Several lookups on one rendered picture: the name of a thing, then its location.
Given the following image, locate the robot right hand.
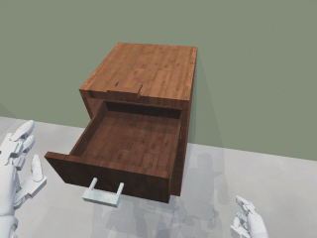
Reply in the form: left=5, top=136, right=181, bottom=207
left=230, top=195, right=268, bottom=238

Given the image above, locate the cabinet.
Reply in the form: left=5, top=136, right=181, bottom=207
left=78, top=43, right=198, bottom=196

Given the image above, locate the robot left hand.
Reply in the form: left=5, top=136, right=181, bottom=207
left=0, top=120, right=47, bottom=216

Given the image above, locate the robot left forearm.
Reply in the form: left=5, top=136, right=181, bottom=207
left=0, top=215, right=19, bottom=238

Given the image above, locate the drawer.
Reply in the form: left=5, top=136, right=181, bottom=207
left=44, top=100, right=183, bottom=203

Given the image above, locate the handle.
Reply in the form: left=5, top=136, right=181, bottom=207
left=106, top=85, right=141, bottom=99
left=82, top=178, right=124, bottom=208

